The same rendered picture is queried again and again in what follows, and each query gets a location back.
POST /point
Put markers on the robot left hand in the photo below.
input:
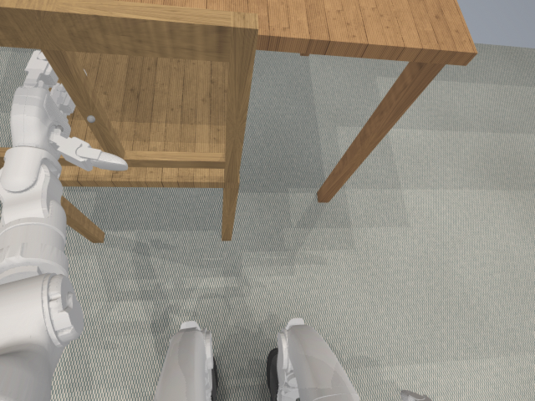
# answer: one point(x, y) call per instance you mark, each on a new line
point(36, 112)

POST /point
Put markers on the left robot upper arm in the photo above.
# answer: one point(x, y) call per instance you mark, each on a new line
point(39, 316)

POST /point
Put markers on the robot right thigh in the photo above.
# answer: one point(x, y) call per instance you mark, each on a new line
point(319, 374)

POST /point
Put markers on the chair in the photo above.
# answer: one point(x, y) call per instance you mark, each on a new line
point(168, 86)

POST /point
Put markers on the table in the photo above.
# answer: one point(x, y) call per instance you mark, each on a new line
point(426, 33)

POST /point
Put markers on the left robot forearm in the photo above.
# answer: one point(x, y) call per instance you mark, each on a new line
point(33, 223)

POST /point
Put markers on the robot right shin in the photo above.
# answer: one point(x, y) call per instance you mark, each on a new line
point(287, 383)

